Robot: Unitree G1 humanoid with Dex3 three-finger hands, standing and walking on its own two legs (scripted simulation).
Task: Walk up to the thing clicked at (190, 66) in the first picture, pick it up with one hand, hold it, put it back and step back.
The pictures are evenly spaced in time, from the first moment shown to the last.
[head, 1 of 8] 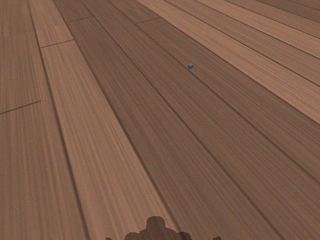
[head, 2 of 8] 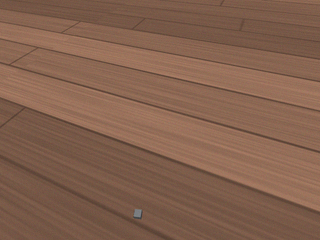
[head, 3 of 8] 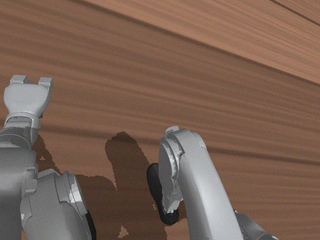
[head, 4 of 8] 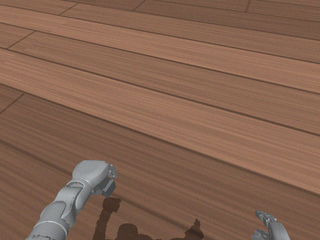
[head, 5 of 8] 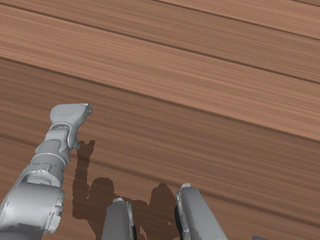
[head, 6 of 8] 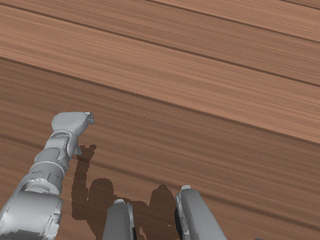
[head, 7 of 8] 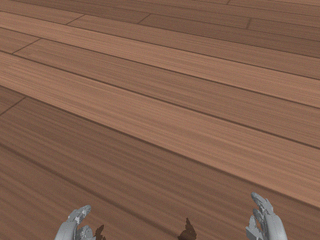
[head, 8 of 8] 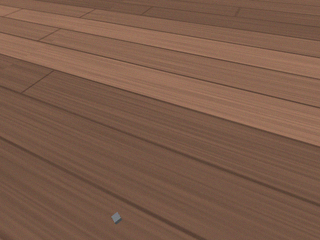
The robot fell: no
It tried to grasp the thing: yes
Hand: left
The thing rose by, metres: 0.66
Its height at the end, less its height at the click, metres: +0.00
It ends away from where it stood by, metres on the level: 0.65
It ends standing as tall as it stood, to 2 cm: yes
